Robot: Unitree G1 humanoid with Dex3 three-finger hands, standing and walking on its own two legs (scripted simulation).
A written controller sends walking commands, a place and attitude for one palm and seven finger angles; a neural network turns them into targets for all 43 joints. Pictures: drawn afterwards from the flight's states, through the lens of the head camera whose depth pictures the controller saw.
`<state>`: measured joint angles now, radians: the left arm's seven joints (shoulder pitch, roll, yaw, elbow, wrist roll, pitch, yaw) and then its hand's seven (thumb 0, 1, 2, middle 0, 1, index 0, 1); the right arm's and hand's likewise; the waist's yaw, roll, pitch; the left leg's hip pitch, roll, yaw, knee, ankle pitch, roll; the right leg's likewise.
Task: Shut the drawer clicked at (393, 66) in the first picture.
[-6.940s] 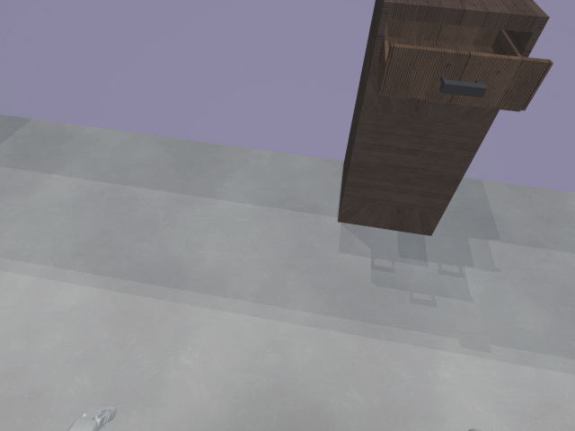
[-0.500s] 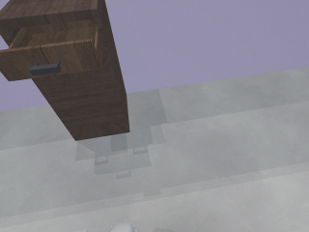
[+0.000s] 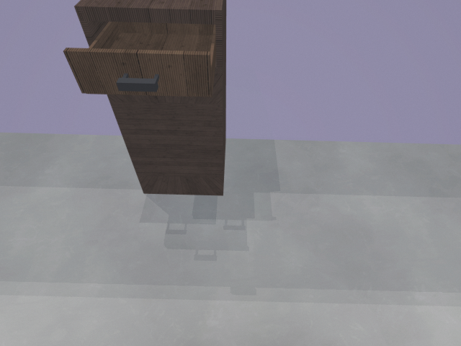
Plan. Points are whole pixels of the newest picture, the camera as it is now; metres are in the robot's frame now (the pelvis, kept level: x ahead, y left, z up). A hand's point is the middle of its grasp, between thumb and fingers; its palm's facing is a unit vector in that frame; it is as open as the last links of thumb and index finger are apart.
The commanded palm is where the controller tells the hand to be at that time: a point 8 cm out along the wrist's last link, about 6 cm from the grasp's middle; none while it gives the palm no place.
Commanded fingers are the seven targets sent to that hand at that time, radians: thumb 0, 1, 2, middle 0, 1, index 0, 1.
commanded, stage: take the last steps up to it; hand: left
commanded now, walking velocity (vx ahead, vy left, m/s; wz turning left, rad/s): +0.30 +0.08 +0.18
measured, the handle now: (139, 80) +0.74 +0.31 +0.05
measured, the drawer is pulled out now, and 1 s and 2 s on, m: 0.19 0.19 0.19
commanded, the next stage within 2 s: come to a stop and stand still in 1.00 s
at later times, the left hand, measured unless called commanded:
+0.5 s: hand out of the picture -0.03 +0.14 -0.16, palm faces +0.24 -0.95 -0.18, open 7.4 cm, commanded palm none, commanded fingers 0.00 0.90 0.90 -0.20 -0.30 -0.20 -0.30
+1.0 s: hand (112, 241) +0.36 +0.32 -0.16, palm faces +0.14 -0.97 -0.18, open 7.4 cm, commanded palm none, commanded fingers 0.00 0.90 0.90 -0.20 -0.30 -0.20 -0.30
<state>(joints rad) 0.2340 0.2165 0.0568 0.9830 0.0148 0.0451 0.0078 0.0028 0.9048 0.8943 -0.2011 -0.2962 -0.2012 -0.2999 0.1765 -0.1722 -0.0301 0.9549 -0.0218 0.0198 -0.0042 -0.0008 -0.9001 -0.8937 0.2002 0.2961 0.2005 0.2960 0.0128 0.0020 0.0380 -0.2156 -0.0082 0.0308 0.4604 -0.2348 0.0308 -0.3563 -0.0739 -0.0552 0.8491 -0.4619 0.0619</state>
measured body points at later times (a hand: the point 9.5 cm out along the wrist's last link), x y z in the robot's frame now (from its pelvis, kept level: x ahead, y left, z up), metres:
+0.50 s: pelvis +0.11 +0.02 +0.00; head +0.13 +0.01 +0.45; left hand -0.04 +0.20 -0.14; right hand +0.18 -0.21 -0.16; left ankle +0.19 +0.17 -0.69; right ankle -0.01 -0.12 -0.74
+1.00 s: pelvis +0.27 +0.13 +0.00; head +0.27 +0.13 +0.45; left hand +0.35 +0.37 -0.14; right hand +0.29 -0.10 -0.15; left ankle +0.22 +0.17 -0.74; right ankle +0.36 -0.01 -0.67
